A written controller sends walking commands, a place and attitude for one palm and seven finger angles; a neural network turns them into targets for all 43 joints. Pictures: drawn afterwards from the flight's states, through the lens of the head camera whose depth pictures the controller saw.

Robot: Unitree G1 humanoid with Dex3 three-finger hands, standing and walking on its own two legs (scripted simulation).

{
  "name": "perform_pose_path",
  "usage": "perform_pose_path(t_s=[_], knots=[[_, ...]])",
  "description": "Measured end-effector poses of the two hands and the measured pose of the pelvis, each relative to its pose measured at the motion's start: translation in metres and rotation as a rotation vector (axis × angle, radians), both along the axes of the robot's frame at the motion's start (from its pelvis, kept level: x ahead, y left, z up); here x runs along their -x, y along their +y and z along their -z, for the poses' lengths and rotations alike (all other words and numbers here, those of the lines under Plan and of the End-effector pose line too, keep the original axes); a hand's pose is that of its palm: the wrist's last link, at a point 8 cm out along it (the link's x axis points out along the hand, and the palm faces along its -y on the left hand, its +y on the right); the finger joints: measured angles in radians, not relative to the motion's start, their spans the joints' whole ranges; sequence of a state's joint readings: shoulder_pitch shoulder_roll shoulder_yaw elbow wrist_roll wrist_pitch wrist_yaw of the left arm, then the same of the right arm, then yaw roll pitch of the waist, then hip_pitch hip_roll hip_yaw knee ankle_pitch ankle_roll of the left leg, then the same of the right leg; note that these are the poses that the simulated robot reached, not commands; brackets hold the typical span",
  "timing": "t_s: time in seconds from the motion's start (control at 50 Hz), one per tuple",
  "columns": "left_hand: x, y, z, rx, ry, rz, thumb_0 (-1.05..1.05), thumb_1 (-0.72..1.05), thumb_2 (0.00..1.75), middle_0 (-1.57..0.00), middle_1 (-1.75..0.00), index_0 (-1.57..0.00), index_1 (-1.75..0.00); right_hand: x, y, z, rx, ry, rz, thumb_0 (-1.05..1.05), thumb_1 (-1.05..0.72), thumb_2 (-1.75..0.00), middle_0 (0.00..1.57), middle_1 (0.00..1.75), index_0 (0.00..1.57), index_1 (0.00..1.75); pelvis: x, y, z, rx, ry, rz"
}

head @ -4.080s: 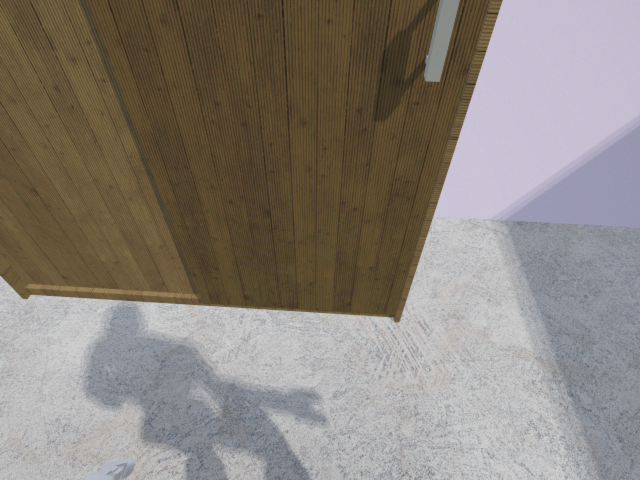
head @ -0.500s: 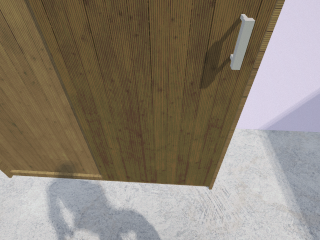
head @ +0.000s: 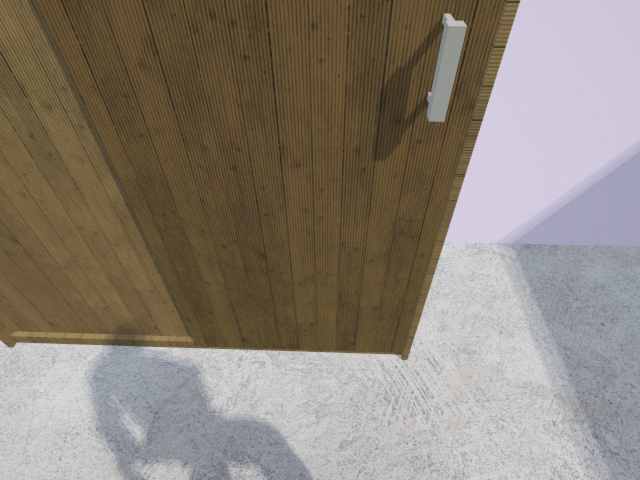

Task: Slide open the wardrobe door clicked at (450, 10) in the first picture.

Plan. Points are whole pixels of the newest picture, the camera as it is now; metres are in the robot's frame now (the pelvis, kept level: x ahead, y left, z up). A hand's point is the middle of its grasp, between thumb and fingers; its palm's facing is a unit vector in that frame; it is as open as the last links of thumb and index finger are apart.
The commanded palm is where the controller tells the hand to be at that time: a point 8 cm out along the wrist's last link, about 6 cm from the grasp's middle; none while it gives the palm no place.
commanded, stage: come to a stop and stand still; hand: right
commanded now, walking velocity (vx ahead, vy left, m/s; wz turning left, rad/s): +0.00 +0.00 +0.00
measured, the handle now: (441, 68) +0.65 -0.15 +0.24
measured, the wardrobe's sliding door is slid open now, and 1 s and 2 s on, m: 0.00 0.00 0.00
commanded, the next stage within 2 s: look again from close up in 0.24 s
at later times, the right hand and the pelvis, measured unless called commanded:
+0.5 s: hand out of the picture -0.05 -0.16 -0.17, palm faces +0.04 +0.98 -0.17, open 7.3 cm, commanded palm none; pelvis +0.00 +0.00 +0.00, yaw +0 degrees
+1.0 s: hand out of the picture +0.02 -0.15 -0.17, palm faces +0.01 +0.99 -0.17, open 7.3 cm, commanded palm none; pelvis +0.02 +0.00 +0.01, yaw +1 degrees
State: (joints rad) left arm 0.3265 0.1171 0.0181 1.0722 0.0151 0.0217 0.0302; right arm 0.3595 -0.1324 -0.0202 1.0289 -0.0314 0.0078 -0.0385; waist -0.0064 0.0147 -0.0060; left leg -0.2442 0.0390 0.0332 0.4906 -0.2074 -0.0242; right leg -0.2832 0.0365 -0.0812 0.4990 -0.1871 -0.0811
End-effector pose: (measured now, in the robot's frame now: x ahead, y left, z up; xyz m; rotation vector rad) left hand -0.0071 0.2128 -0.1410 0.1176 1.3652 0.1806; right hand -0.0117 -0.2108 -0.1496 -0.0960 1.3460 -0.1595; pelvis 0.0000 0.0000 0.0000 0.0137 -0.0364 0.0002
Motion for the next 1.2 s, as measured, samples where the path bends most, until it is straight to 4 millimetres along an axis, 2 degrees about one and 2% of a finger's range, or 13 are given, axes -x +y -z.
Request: perform_pose_path(t_s=[0.3,0.48,0.66,0.86,1.02,1.2], knots=[[0.008,0.008,-0.003,-0.007,0.003,-0.011,0.01,0.91,0.9,-0.2,-0.3,-0.2,-0.3,0.04,-0.004,-0.005,0.01,0.1,-0.008,0.0,-0.91,-0.89,0.2,0.3,0.2,0.3,0.009,-0.003,-0.003,-0.006,0.008,-0.004],[0.012,0.003,0.0,0.008,0.032,-0.01,0.01,0.91,0.9,-0.2,-0.3,-0.2,-0.3,0.043,-0.002,-0.006,0.007,0.119,-0.001,0.0,-0.91,-0.89,0.2,0.3,0.2,0.3,0.006,-0.003,-0.002,-0.001,0.011,-0.001],[0.002,0.0,0.001,0.026,0.027,-0.012,0.01,0.91,0.9,-0.2,-0.3,-0.2,-0.3,0.03,0.005,-0.007,0.003,0.108,-0.007,0.0,-0.91,-0.89,0.2,0.3,0.2,0.3,-0.002,0.0,-0.003,0.001,0.02,-0.005],[-0.008,0.003,-0.001,0.019,0.031,-0.013,0.01,0.91,0.9,-0.2,-0.3,-0.2,-0.3,-0.002,0.009,-0.007,-0.003,0.071,-0.026,0.0,-0.91,-0.89,0.2,0.3,0.2,0.3,-0.014,0.002,-0.005,0.002,0.026,-0.006],[-0.02,0.007,-0.002,0.014,0.026,-0.01,0.01,0.91,0.9,-0.2,-0.3,-0.2,-0.3,-0.025,0.008,-0.008,0.004,0.044,-0.044,0.0,-0.91,-0.89,0.2,0.3,0.2,0.3,-0.023,0.004,-0.006,0.005,0.021,-0.01],[-0.031,0.011,-0.004,0.007,0.018,-0.008,0.01,0.91,0.9,-0.2,-0.3,-0.2,-0.3,-0.041,0.003,-0.01,0.017,0.033,-0.057,0.0,-0.91,-0.89,0.2,0.3,0.2,0.3,-0.031,0.005,-0.007,0.006,0.015,-0.014]])
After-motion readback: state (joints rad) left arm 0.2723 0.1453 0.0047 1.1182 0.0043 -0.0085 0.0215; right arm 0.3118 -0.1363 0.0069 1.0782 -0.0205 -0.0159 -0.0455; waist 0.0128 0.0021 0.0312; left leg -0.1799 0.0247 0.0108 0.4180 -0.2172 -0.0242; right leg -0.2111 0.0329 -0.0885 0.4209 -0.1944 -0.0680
